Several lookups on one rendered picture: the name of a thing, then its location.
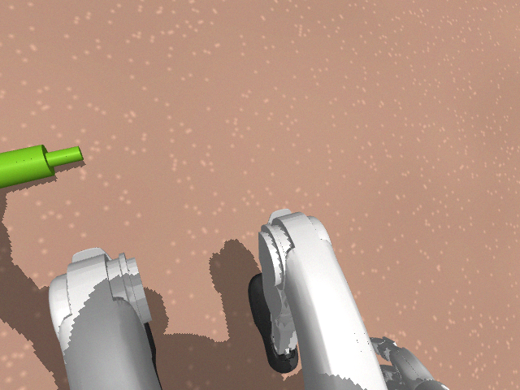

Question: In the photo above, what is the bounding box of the right robot foot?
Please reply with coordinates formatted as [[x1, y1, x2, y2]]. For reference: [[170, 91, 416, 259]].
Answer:
[[248, 273, 298, 374]]

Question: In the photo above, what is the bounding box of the left robot foot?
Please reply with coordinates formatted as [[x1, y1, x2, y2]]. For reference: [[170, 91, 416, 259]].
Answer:
[[144, 323, 162, 389]]

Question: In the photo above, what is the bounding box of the bottle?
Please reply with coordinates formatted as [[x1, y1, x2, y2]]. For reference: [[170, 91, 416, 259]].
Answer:
[[0, 145, 84, 189]]

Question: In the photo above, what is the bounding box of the right robot hand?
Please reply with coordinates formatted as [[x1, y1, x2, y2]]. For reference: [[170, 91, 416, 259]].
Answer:
[[370, 336, 434, 390]]

